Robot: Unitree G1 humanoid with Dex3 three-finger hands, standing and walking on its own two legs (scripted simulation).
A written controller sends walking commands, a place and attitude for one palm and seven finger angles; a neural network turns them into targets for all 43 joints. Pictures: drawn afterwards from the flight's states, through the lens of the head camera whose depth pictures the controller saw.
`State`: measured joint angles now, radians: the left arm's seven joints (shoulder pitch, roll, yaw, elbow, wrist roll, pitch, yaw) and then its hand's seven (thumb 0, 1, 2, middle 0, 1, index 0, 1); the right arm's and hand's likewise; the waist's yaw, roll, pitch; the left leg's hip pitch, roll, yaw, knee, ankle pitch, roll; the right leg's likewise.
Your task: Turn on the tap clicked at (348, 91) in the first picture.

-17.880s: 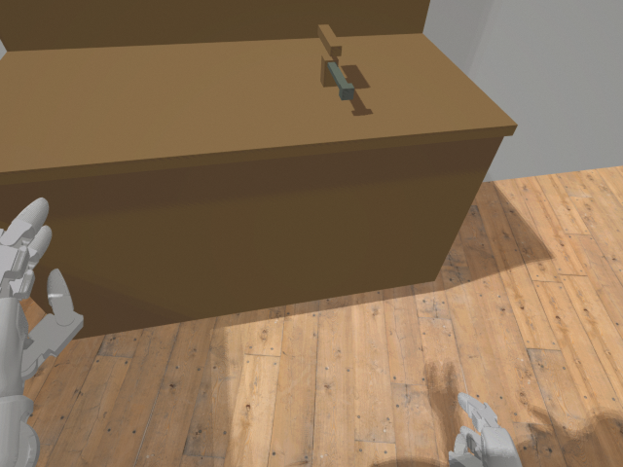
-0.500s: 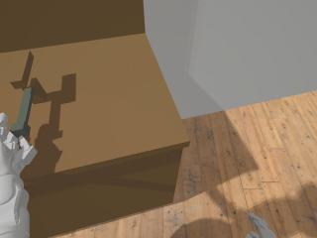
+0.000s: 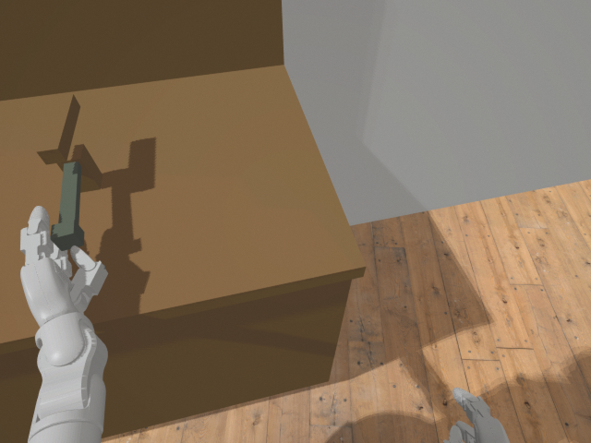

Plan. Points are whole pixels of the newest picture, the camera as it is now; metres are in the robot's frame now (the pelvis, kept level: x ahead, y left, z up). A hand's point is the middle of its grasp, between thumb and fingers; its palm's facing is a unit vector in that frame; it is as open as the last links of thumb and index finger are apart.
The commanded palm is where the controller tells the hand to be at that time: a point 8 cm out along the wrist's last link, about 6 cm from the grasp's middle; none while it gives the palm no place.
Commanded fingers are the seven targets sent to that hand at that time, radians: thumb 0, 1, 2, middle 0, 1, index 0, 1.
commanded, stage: push the lever round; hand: left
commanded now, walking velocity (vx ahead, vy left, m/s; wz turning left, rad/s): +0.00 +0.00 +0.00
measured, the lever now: (67, 235) +0.35 +0.34 +0.09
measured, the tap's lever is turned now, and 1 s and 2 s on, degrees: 6 33 70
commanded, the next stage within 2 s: none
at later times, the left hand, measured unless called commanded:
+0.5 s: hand (133, 254) +0.33 +0.25 +0.07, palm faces +0.68 -0.73 -0.09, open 7.9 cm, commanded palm +0.28 +0.27 +0.07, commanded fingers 0.00 0.90 0.90 -0.15 -0.15 -0.15 -0.15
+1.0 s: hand (166, 235) +0.37 +0.21 +0.07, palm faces +0.76 -0.65 -0.09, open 8.0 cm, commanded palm +0.32 +0.23 +0.07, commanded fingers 0.00 0.90 0.90 -0.15 -0.15 -0.15 -0.15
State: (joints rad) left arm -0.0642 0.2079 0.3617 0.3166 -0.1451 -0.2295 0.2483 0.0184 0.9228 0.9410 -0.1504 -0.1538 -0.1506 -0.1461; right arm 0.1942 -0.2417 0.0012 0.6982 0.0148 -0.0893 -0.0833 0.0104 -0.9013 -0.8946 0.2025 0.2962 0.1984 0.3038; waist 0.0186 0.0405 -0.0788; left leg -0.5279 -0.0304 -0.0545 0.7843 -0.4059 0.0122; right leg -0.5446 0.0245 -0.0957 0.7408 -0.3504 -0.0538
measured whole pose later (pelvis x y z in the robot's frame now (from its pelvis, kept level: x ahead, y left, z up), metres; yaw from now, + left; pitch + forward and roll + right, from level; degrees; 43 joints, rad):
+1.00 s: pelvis +0.00 -0.01 +0.00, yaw +0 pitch +8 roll -1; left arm -0.32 0.04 0.21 0.47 0.03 -0.12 0.75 0.02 0.89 0.90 -0.15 -0.15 -0.13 -0.14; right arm 0.13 -0.20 -0.01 0.74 -0.04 0.05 -0.05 0.01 -0.90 -0.89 0.20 0.30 0.20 0.30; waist 0.00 0.04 -0.10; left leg -0.52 -0.02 -0.06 0.77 -0.39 0.00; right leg -0.54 0.03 -0.10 0.72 -0.34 -0.06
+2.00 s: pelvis +0.01 -0.02 +0.00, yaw +0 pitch +14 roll +0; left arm -0.68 0.05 0.37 0.85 0.13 -0.15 0.92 0.02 0.89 0.90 -0.13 -0.15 -0.11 -0.13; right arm 0.24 -0.21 -0.04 0.79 -0.10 0.05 0.03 0.01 -0.90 -0.89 0.20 0.30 0.20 0.30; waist -0.07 0.04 -0.15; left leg -0.63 -0.02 -0.06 0.80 -0.41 -0.01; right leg -0.65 0.04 -0.11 0.77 -0.36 -0.08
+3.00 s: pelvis +0.01 -0.02 +0.01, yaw +0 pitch +10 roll +0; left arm -0.61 0.02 0.34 0.70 0.10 -0.04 0.89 0.02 0.90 0.90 -0.15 -0.15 -0.16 -0.15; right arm 0.22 -0.20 -0.05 0.77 -0.09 0.05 0.03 0.01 -0.90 -0.89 0.20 0.30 0.20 0.30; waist -0.05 0.04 -0.13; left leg -0.52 -0.01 -0.06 0.72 -0.38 -0.01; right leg -0.54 0.04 -0.10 0.69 -0.33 -0.08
